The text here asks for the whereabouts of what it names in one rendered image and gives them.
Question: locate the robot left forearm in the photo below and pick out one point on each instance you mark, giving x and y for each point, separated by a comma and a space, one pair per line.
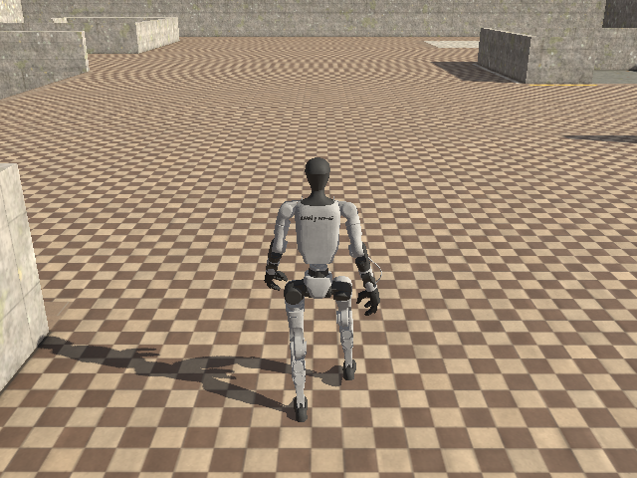
273, 261

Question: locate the left robot upper arm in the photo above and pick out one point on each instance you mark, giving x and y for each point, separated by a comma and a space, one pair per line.
286, 211

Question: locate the right robot upper arm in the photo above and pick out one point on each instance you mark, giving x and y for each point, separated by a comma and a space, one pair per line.
349, 211

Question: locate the left robot shin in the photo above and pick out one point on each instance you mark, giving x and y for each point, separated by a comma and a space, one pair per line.
298, 375

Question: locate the humanoid robot torso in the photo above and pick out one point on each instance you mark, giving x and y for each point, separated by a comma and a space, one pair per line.
317, 230

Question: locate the right robot hand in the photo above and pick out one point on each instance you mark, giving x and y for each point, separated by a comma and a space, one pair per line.
374, 300

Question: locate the robot right forearm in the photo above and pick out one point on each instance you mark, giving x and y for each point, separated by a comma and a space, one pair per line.
365, 271

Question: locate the left robot hand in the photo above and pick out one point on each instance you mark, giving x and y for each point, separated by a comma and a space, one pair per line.
278, 276

